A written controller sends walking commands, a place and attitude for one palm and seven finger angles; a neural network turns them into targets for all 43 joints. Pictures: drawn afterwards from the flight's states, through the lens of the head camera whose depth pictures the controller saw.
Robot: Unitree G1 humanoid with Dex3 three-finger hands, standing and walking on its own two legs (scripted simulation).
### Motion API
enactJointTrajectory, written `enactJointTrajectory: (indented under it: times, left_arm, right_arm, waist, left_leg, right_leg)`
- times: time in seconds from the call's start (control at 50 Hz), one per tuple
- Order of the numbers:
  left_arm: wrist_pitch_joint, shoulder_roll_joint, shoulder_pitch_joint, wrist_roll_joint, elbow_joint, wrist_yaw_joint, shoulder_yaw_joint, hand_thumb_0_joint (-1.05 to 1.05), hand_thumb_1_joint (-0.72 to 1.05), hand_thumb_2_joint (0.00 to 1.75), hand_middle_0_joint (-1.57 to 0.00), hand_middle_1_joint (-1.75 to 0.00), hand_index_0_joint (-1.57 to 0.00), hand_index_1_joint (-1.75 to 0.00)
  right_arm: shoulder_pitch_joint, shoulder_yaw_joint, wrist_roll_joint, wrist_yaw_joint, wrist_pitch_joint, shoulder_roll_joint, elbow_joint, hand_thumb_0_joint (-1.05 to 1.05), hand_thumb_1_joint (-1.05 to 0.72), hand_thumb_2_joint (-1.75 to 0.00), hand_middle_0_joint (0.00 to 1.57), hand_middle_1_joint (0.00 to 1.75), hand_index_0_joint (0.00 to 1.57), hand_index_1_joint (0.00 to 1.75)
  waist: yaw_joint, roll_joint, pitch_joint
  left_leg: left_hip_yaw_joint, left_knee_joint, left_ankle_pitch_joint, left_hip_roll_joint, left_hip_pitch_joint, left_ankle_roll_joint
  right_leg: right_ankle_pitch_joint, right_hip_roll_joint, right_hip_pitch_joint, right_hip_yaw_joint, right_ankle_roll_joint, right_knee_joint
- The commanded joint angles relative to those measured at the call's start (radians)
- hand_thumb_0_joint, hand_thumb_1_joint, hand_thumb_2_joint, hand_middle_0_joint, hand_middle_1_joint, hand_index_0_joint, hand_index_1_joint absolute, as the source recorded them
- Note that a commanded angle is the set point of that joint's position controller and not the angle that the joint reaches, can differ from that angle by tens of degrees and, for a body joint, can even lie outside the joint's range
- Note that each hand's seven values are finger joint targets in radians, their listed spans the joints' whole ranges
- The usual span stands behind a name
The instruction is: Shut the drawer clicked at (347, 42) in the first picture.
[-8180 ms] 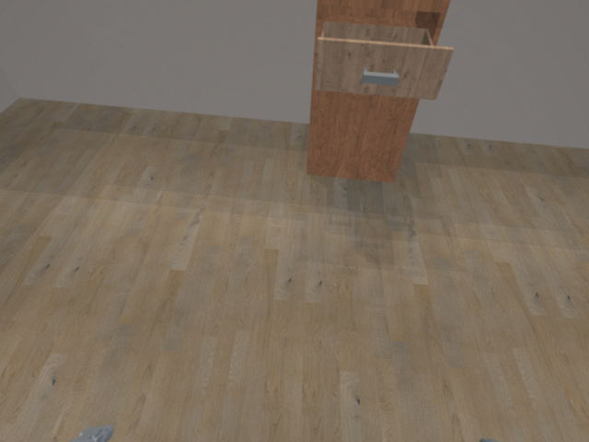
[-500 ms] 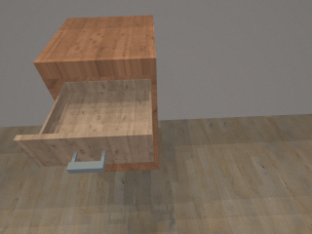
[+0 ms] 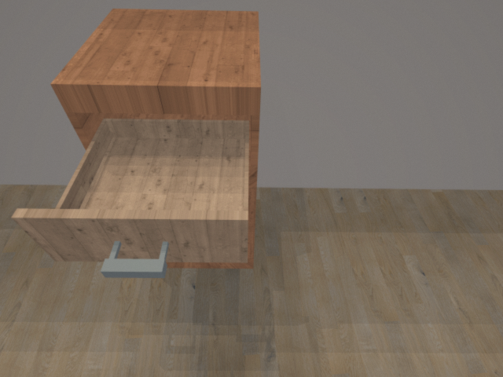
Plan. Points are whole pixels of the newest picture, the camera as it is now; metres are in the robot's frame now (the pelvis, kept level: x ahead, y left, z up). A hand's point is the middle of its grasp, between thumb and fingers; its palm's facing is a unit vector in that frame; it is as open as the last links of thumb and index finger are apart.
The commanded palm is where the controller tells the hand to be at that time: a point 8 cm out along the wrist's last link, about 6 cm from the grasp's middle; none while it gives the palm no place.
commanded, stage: come to a stop and stand still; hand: left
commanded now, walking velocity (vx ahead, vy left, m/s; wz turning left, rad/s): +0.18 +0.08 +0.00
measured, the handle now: (138, 257) +0.32 +0.24 -0.04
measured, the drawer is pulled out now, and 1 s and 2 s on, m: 0.30 0.30 0.30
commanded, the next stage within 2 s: look again from close up in 1.70 s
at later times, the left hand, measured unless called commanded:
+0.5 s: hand out of the picture +0.06 +0.19 -0.16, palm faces +0.06 -0.97 -0.25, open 7.3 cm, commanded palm none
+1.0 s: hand out of the picture +0.06 +0.19 -0.17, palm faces +0.01 -0.98 -0.22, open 7.4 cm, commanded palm none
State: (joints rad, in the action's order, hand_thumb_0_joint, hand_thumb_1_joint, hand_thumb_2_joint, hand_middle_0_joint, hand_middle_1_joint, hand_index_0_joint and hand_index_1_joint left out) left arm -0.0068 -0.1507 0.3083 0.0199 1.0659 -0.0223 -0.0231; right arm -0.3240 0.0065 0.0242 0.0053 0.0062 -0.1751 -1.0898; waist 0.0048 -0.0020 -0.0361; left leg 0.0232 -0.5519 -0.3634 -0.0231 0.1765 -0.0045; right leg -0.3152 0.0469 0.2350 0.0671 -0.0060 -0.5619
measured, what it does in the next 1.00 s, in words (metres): stands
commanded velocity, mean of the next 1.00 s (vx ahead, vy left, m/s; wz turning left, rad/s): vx -0.03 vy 0.00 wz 0.00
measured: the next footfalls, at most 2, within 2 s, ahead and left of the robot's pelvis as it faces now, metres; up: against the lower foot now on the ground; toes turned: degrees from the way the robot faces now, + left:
none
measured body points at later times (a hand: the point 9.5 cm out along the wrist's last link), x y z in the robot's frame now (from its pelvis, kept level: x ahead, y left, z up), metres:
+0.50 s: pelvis +0.03 +0.01 +0.00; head +0.06 -0.01 +0.45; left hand +0.06 +0.24 -0.15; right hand +0.07 -0.22 -0.16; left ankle +0.00 +0.13 -0.73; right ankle +0.01 -0.09 -0.73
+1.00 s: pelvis +0.01 +0.01 +0.00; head +0.02 +0.02 +0.45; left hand +0.06 +0.24 -0.15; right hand +0.05 -0.22 -0.15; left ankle +0.00 +0.13 -0.73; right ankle +0.01 -0.09 -0.73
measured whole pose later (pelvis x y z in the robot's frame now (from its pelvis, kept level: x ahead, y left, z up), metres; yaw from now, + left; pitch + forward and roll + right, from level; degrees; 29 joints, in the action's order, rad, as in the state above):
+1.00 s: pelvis +0.01 +0.01 +0.00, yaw +0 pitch -1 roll +0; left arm 0.00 -0.18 0.25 0.01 1.01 -0.04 0.01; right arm -0.24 0.00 0.02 0.01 0.01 -0.18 -1.04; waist 0.00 0.01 -0.03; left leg 0.09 -0.52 -0.30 -0.04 0.20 0.00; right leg -0.29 0.02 0.21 0.09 0.02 -0.52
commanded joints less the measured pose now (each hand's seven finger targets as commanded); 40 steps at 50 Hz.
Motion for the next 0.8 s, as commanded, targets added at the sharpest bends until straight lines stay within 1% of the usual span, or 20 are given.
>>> enactJointTrajectory:
  times: [0.0, 0.04, 0.08, 0.12, 0.16, 0.18, 0.22, 0.26, 0.28, 0.3, 0.32, 0.36, 0.4, 0.48, 0.5, 0.52, 0.54, 0.6, 0.66, 0.78]
  left_arm:
    - [-0.01, -0.143, 0.004, 0.003, -0.07, -0.001, -0.035, 0.0, 0.9, 0.9, -0.2, -0.3, -0.2, -0.3]
    - [-0.017, -0.074, -0.016, 0.005, -0.081, 0.002, -0.019, 0.0, 0.9, 0.9, -0.2, -0.3, -0.2, -0.3]
    - [-0.025, -0.059, -0.042, -0.003, -0.084, 0.001, -0.01, 0.0, 0.9, 0.9, -0.2, -0.3, -0.2, -0.3]
    - [-0.031, -0.043, 0.014, -0.012, -0.059, 0.003, -0.013, 0.0, 0.9, 0.9, -0.2, -0.3, -0.2, -0.3]
    - [-0.045, -0.108, 0.154, -0.013, -0.003, -0.01, -0.024, 0.0, 0.9, 0.9, -0.2, -0.3, -0.2, -0.3]
    - [-0.047, -0.148, 0.173, -0.013, 0.017, -0.014, -0.025, 0.0, 0.9, 0.9, -0.2, -0.3, -0.2, -0.3]
    - [-0.035, -0.161, 0.12, -0.005, 0.013, -0.029, -0.025, 0.0, 0.9, 0.9, -0.2, -0.3, -0.2, -0.3]
    - [-0.019, -0.134, 0.049, 0.007, -0.014, -0.035, -0.015, 0.0, 0.9, 0.9, -0.2, -0.3, -0.2, -0.3]
    - [-0.013, -0.135, 0.011, -0.002, -0.029, -0.036, -0.015, 0.0, 0.9, 0.9, -0.2, -0.3, -0.2, -0.3]
    - [-0.007, -0.123, -0.007, -0.015, -0.048, -0.036, -0.015, 0.0, 0.9, 0.9, -0.2, -0.3, -0.2, -0.3]
    - [0.001, -0.091, 0.017, -0.022, -0.063, -0.035, -0.013, 0.0, 0.9, 0.9, -0.2, -0.3, -0.2, -0.3]
    - [0.021, -0.07, 0.013, -0.01, -0.06, -0.037, -0.012, 0.0, 0.9, 0.9, -0.2, -0.3, -0.2, -0.3]
    - [0.021, -0.065, 0.036, -0.008, -0.046, -0.031, -0.007, 0.0, 0.9, 0.9, -0.2, -0.3, -0.2, -0.3]
    - [-0.002, -0.093, 0.032, -0.006, -0.036, -0.026, -0.002, 0.0, 0.9, 0.9, -0.2, -0.3, -0.2, -0.3]
    - [-0.015, -0.234, -0.022, -0.007, -0.103, -0.024, 0.008, 0.0, 0.9, 0.9, -0.2, -0.3, -0.2, -0.3]
    - [-0.011, -0.184, -0.007, -0.004, -0.118, -0.025, -0.007, 0.0, 0.9, 0.9, -0.2, -0.3, -0.2, -0.3]
    - [-0.011, -0.164, 0.007, -0.006, -0.124, -0.022, 0.001, 0.0, 0.9, 0.9, -0.2, -0.3, -0.2, -0.3]
    - [-0.017, -0.18, -0.009, -0.005, -0.127, -0.027, 0.009, 0.0, 0.9, 0.9, -0.2, -0.3, -0.2, -0.3]
    - [-0.016, -0.187, -0.04, -0.005, -0.124, -0.029, 0.008, 0.0, 0.9, 0.9, -0.2, -0.3, -0.2, -0.3]
    - [-0.011, -0.177, -0.034, -0.007, -0.118, -0.026, 0.008, 0.0, 0.9, 0.9, -0.2, -0.3, -0.2, -0.3]
  right_arm:
    - [-0.123, -0.012, -0.005, 0.005, -0.037, -0.061, 0.014, 0.0, -0.9, -0.9, 0.2, 0.3, 0.2, 0.3]
    - [-0.183, -0.025, 0.001, 0.018, -0.048, -0.134, -0.005, 0.0, -0.9, -0.9, 0.2, 0.3, 0.2, 0.3]
    - [-0.167, -0.018, 0.005, 0.028, -0.048, -0.123, 0.002, 0.0, -0.9, -0.9, 0.2, 0.3, 0.2, 0.3]
    - [-0.091, -0.014, -0.001, 0.035, -0.046, -0.12, 0.023, 0.0, -0.9, -0.9, 0.2, 0.3, 0.2, 0.3]
    - [-0.047, -0.014, -0.019, 0.042, -0.051, -0.091, 0.058, 0.0, -0.9, -0.9, 0.2, 0.3, 0.2, 0.3]
    - [-0.058, -0.019, -0.029, 0.04, -0.051, -0.074, 0.06, 0.0, -0.9, -0.9, 0.2, 0.3, 0.2, 0.3]
    - [-0.028, -0.021, -0.032, 0.039, -0.022, -0.021, 0.062, 0.0, -0.9, -0.9, 0.2, 0.3, 0.2, 0.3]
    - [-0.029, -0.026, -0.034, 0.034, -0.011, -0.007, 0.053, 0.0, -0.9, -0.9, 0.2, 0.3, 0.2, 0.3]
    - [-0.067, -0.026, -0.033, 0.031, -0.013, -0.006, 0.031, 0.0, -0.9, -0.9, 0.2, 0.3, 0.2, 0.3]
    - [-0.1, -0.03, -0.025, 0.032, -0.024, -0.021, 0.01, 0.0, -0.9, -0.9, 0.2, 0.3, 0.2, 0.3]
    - [-0.076, -0.034, -0.015, 0.034, -0.029, -0.067, 0.016, 0.0, -0.9, -0.9, 0.2, 0.3, 0.2, 0.3]
    - [-0.007, -0.033, -0.013, 0.034, -0.024, -0.079, 0.033, 0.0, -0.9, -0.9, 0.2, 0.3, 0.2, 0.3]
    - [0.039, -0.029, -0.013, 0.039, -0.025, -0.068, 0.048, 0.0, -0.9, -0.9, 0.2, 0.3, 0.2, 0.3]
    - [0.024, -0.028, -0.017, 0.033, -0.017, -0.059, 0.047, 0.0, -0.9, -0.9, 0.2, 0.3, 0.2, 0.3]
    - [0.077, -0.042, 0.004, 0.034, -0.023, -0.142, 0.132, 0.0, -0.9, -0.9, 0.2, 0.3, 0.2, 0.3]
    - [0.067, -0.07, 0.003, 0.03, -0.042, -0.167, 0.149, 0.0, -0.9, -0.9, 0.2, 0.3, 0.2, 0.3]
    - [0.079, -0.062, -0.001, 0.029, -0.036, -0.127, 0.156, 0.0, -0.9, -0.9, 0.2, 0.3, 0.2, 0.3]
    - [0.068, -0.043, -0.001, 0.016, -0.008, -0.085, 0.174, 0.0, -0.9, -0.9, 0.2, 0.3, 0.2, 0.3]
    - [0.076, -0.043, -0.004, 0.009, 0.003, -0.082, 0.16, 0.0, -0.9, -0.9, 0.2, 0.3, 0.2, 0.3]
    - [0.08, -0.038, -0.005, 0.012, -0.007, -0.105, 0.131, 0.0, -0.9, -0.9, 0.2, 0.3, 0.2, 0.3]
  waist:
    - [-0.031, -0.03, -0.075]
    - [-0.043, -0.29, -0.056]
    - [-0.032, -0.211, -0.079]
    - [0.016, -0.143, -0.034]
    - [0.054, -0.011, 0.051]
    - [0.037, 0.026, 0.086]
    - [0.024, 0.234, 0.017]
    - [-0.006, 0.233, -0.015]
    - [-0.033, 0.183, 0.016]
    - [-0.038, 0.059, 0.029]
    - [-0.004, -0.091, 0.052]
    - [0.017, -0.155, -0.017]
    - [0.032, -0.097, -0.047]
    - [-0.001, 0.044, 0.032]
    - [-0.016, 0.022, -0.051]
    - [-0.001, -0.043, 0.057]
    - [0.0, -0.05, 0.127]
    - [-0.016, 0.155, 0.08]
    - [-0.029, 0.099, -0.021]
    - [-0.01, -0.014, -0.012]
  left_leg:
    - [-0.019, 0.155, 0.128, -0.027, -0.015, 0.044]
    - [-0.208, 0.201, 0.478, -0.192, -0.092, 0.142]
    - [-0.233, 0.168, 0.752, -0.233, -0.131, 0.208]
    - [-0.134, 0.067, 0.923, -0.179, -0.117, 0.154]
    - [-0.037, -0.095, 0.75, -0.062, 0.055, 0.051]
    - [-0.01, -0.128, 0.464, -0.014, 0.097, 0.014]
    - [0.012, -0.169, -0.149, -0.001, 0.174, -0.007]
    - [0.014, -0.041, -0.121, -0.013, 0.124, -0.004]
    - [0.03, 0.131, 0.079, -0.013, 0.045, -0.007]
    - [0.021, 0.218, 0.43, -0.038, -0.058, 0.001]
    - [-0.06, 0.164, 0.787, -0.149, -0.113, 0.044]
    - [-0.097, 0.196, 0.803, -0.211, -0.016, 0.105]
    - [-0.088, 0.186, 0.731, -0.187, -0.009, 0.103]
    - [-0.006, 0.146, 0.444, -0.101, -0.088, 0.026]
    - [-0.052, 0.177, 0.448, -0.058, -0.058, 0.042]
    - [-0.056, 0.103, 0.442, -0.117, -0.053, 0.047]
    - [-0.041, 0.057, 0.44, -0.098, -0.056, 0.048]
    - [0.019, 0.0, 0.102, -0.026, 0.052, 0.018]
    - [0.01, 0.004, 0.096, -0.03, 0.048, 0.015]
    - [-0.014, 0.076, 0.225, -0.072, 0.036, 0.027]
  right_leg:
    - [-0.077, 0.082, 0.077, -0.069, 0.079, 0.08]
    - [-0.099, -0.039, 0.163, 0.082, 0.035, -0.179]
    - [-0.269, -0.028, 0.221, 0.047, 0.05, -0.226]
    - [-0.051, -0.01, 0.07, 0.037, 0.045, -0.019]
    - [0.651, 0.099, -0.212, -0.117, 0.083, 0.048]
    - [0.935, 0.22, -0.259, -0.174, 0.151, 0.042]
    - [1.175, 0.31, -0.236, -0.191, 0.221, 0.077]
    - [1.11, 0.253, -0.171, -0.122, 0.19, 0.05]
    - [0.989, 0.197, -0.164, -0.077, 0.141, -0.012]
    - [0.783, 0.126, -0.105, -0.048, 0.091, -0.077]
    - [0.434, 0.068, -0.029, -0.035, 0.038, -0.059]
    - [-0.004, 0.028, -0.034, -0.018, 0.01, -0.056]
    - [0.095, 0.038, -0.043, -0.041, 0.015, 0.027]
    - [0.398, 0.093, -0.054, -0.095, 0.045, 0.123]
    - [0.314, 0.023, -0.008, -0.098, 0.04, 0.059]
    - [0.18, 0.057, 0.01, -0.101, 0.043, 0.04]
    - [0.297, 0.074, -0.013, -0.123, 0.055, 0.057]
    - [0.311, 0.151, -0.033, -0.209, 0.079, 0.156]
    - [0.14, 0.147, 0.074, -0.195, 0.08, 0.211]
    - [0.186, 0.082, 0.025, -0.11, 0.041, 0.149]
